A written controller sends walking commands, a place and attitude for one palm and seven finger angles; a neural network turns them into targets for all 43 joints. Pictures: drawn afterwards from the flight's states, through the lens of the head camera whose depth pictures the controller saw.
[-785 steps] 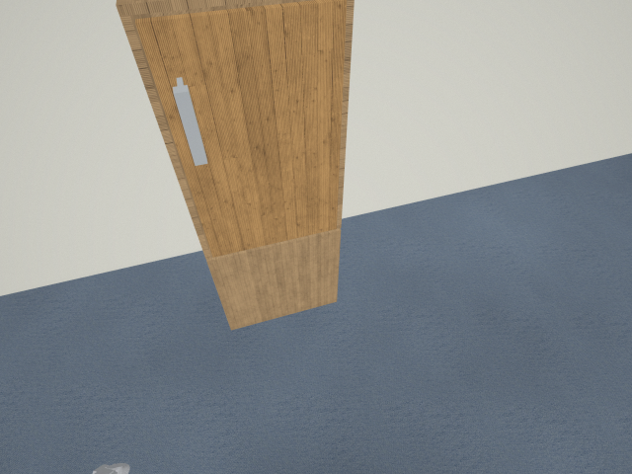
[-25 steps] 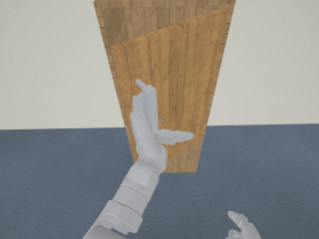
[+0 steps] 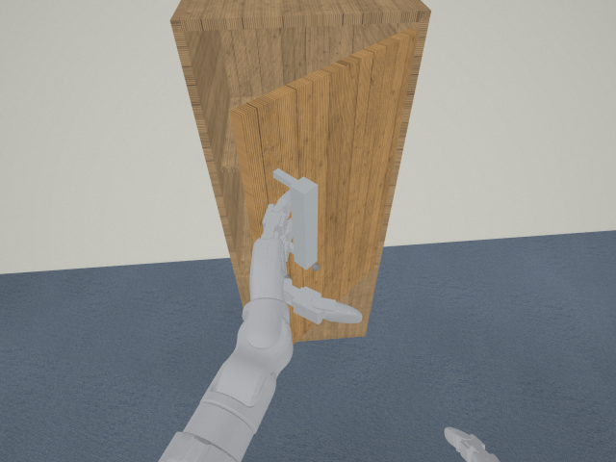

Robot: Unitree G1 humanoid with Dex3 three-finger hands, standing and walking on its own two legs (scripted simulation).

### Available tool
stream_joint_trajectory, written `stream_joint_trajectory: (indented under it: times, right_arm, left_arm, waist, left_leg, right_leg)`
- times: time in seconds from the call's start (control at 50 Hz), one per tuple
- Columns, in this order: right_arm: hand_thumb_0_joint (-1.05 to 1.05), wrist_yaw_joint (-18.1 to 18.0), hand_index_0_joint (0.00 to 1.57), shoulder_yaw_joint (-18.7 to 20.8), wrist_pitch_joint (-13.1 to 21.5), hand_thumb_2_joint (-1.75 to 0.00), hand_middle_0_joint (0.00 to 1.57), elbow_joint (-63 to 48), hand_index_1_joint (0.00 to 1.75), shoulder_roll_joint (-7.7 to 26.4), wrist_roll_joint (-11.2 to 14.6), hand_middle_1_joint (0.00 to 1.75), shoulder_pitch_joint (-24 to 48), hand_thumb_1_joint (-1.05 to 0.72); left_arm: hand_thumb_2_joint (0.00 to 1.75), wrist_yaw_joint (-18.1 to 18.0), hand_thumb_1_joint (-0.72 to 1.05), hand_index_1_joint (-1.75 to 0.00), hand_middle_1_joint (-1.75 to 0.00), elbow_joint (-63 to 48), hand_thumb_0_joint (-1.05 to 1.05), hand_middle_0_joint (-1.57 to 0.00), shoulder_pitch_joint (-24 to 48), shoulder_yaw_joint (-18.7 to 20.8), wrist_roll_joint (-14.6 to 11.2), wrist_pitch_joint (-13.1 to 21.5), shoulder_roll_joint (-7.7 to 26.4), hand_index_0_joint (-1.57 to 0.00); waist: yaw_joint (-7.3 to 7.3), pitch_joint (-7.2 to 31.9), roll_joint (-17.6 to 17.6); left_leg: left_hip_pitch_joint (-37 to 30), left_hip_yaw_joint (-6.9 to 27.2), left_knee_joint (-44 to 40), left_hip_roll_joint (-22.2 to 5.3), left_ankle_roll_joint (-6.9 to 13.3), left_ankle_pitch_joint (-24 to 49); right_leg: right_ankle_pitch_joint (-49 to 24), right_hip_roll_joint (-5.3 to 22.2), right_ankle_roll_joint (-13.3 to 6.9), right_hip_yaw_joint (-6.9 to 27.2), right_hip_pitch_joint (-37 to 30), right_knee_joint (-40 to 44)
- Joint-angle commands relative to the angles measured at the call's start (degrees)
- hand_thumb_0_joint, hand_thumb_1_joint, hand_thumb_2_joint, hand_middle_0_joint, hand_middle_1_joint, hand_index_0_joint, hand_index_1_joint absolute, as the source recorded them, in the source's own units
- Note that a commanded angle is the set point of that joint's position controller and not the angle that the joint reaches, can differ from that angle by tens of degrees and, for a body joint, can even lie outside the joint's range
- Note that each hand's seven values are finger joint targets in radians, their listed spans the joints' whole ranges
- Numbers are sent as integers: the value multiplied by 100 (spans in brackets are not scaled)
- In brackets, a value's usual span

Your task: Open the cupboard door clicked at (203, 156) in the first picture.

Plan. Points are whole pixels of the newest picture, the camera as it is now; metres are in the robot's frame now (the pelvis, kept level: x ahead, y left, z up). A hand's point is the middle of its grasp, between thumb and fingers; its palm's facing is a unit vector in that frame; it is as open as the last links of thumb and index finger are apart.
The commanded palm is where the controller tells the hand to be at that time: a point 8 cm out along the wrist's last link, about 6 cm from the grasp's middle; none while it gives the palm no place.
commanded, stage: slide the hand sideways off the handle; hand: left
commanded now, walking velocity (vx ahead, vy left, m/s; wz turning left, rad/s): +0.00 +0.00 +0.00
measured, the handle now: (294, 219) +0.42 +0.04 +0.11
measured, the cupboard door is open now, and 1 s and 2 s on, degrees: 42 42 42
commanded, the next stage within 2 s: draw the hand back to the body in 0.68 s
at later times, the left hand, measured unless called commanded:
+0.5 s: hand (285, 294) +0.29 +0.04 +0.11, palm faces +0.06 -1.00 +0.02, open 16.3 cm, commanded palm +0.25 +0.10 +0.11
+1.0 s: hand (243, 309) +0.26 +0.09 +0.12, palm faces +0.09 -1.00 -0.01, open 16.3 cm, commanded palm +0.22 +0.14 +0.12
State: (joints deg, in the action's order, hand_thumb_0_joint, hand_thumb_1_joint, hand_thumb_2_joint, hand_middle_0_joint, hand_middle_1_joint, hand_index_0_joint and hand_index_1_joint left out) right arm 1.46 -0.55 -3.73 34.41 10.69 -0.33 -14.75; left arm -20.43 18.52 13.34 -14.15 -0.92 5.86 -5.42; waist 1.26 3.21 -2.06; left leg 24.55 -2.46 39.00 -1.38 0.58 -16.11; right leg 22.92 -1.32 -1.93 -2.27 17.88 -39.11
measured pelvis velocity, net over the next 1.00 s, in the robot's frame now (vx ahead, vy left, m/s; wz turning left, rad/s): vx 0.02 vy -0.03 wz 0.02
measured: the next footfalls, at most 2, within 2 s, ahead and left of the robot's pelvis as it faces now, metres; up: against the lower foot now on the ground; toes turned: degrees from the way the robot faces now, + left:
none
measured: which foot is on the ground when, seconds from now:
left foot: down 0.00-1.00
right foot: down 0.00-1.00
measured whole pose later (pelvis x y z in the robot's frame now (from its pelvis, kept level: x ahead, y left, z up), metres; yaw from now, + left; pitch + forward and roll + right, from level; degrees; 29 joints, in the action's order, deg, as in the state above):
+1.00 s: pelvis +0.02 -0.03 +0.01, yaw +1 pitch +0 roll +1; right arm -1.6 -2.2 -1.0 30.3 12.2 0.5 -12.4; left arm -4.9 -13.4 -16.8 -5.5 -6.9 1.6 4.7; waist -1.0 3.3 -2.9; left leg 18.4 -0.7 35.5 -1.5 -1.3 -16.5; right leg 24.1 -1.9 -3.5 -3.8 11.4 -35.8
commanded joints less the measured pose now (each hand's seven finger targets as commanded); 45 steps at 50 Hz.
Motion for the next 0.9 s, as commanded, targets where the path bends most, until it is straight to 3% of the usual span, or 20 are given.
stream_joint_trajectory:
  times: [0.0, 0.1, 0.18, 0.2, 0.24, 0.3, 0.54, 0.66, 0.72, 0.76, 0.78, 0.82, 0.84, 0.88]
  right_arm:
    - [0, -82, 20, 142, 208, -90, 20, -1016, 30, 529, 4, 30, 947, -90]
    - [0, -27, 20, 150, 198, -90, 20, -1142, 30, 496, 27, 30, 984, -90]
    - [0, -62, 20, 117, 117, -90, 20, -1191, 30, 517, 38, 30, 1039, -90]
    - [0, -74, 20, 103, 107, -90, 20, -1225, 30, 497, 47, 30, 1121, -90]
    - [0, -104, 20, 80, 103, -90, 20, -1234, 30, 478, 44, 30, 1148, -90]
    - [0, -129, 20, 52, 104, -90, 20, -1280, 30, 443, 36, 30, 1192, -90]
    - [0, -187, 20, -17, 117, -90, 20, -1493, 30, 462, 32, 30, 1245, -90]
    - [0, -195, 20, -18, 326, -90, 20, -1528, 30, 490, 27, 30, 1156, -90]
    - [0, -237, 20, -11, 424, -90, 20, -1461, 30, 513, 18, 30, 1151, -90]
    - [0, -253, 20, -35, 463, -90, 20, -1435, 30, 502, 17, 30, 1133, -90]
    - [0, -264, 20, -23, 477, -90, 20, -1400, 30, 521, 35, 30, 1103, -90]
    - [0, -294, 20, -20, 515, -90, 20, -1419, 30, 512, 33, 30, 1141, -90]
    - [0, -298, 20, -30, 525, -90, 20, -1434, 30, 517, 37, 30, 1140, -90]
    - [0, -299, 20, -28, 557, -90, 20, -1434, 30, 521, 67, 30, 1113, -90]
  left_arm:
    - [30, 2, -50, -30, -30, -1645, 0, -15, 1658, 97, 56, 235, -117, -15]
    - [30, 187, -50, -30, -30, -2218, 0, -15, 799, -189, 97, 226, -259, -15]
    - [30, 318, -50, -30, -30, -2473, 0, -15, 670, -240, 183, 82, -105, -15]
    - [30, 331, -50, -30, -30, -2530, 0, -15, 687, -256, 187, 45, -101, -15]
    - [30, 349, -50, -30, -30, -2721, 0, -15, 782, -305, 179, 12, -109, -15]
    - [30, 431, -50, -30, -30, -2936, 0, -15, 191, -118, 31, 16, 38, -15]
    - [30, 929, -50, -30, -30, -3880, 0, -15, -1155, 189, -123, -79, 516, -15]
    - [30, 1123, -50, -30, -30, -4324, 0, -15, -1478, 101, -195, 58, 538, -15]
    - [30, 1183, -50, -30, -30, -4291, 0, -15, -1545, 426, -256, 104, 821, -15]
    - [30, 1226, -50, -30, -30, -4235, 0, -15, -1481, 332, -254, 89, 726, -15]
    - [30, 1229, -50, -30, -30, -4193, 0, -15, -1513, 603, -299, 86, 963, -15]
    - [30, 1278, -50, -30, -30, -4330, 0, -15, -1744, 864, -368, 89, 1128, -15]
    - [30, 1333, -50, -30, -30, -4432, 0, -15, -1880, 894, -392, 67, 1145, -15]
    - [30, 1442, -50, -30, -30, -4476, 0, -15, -2115, 989, -468, 24, 1200, -15]
  waist:
    - [-135, 1034, 651]
    - [-161, 1071, 578]
    - [-75, 806, 697]
    - [-69, 690, 564]
    - [-54, 748, 552]
    - [-178, 914, 499]
    - [-193, 758, 598]
    - [-102, 670, 562]
    - [-141, 664, 640]
    - [-105, 637, 611]
    - [-149, 640, 607]
    - [-275, 811, 569]
    - [-307, 911, 448]
    - [-324, 854, 548]
  left_leg:
    - [-1287, 174, -498, 91, 108, 623]
    - [-1442, 200, -496, 56, 90, 924]
    - [-1449, 224, -471, 95, 116, 773]
    - [-1442, 234, -496, 93, 113, 669]
    - [-1517, 280, -512, 107, 117, 656]
    - [-1557, 258, -516, 129, 105, 852]
    - [-1493, 224, -471, 181, 114, 1071]
    - [-1430, 267, -378, 205, 131, 1032]
    - [-1360, 259, -334, 225, 129, 954]
    - [-1335, 259, -313, 245, 130, 967]
    - [-1324, 256, -316, 237, 124, 941]
    - [-1349, 228, -375, 247, 123, 1033]
    - [-1369, 201, -394, 263, 123, 1120]
    - [-1378, 206, -428, 242, 118, 1251]
  right_leg:
    - [-1026, -17, 34, 29, 340, 976]
    - [-1454, -38, 19, -37, 230, 865]
    - [-1332, 0, 46, 16, 281, 1014]
    - [-1189, 9, 46, 21, 364, 1043]
    - [-1166, 3, 38, 12, 355, 1033]
    - [-1492, 15, 38, 27, 118, 1000]
    - [-2386, 119, 171, 131, -132, 988]
    - [-2454, 145, 220, 157, 14, 919]
    - [-2494, 192, 264, 250, -3, 967]
    - [-2576, 216, 284, 263, 14, 959]
    - [-2487, 213, 275, 293, -28, 1008]
    - [-2741, 237, 290, 332, -232, 996]
    - [-2912, 237, 285, 323, -346, 960]
    - [-3143, 222, 292, 265, -444, 952]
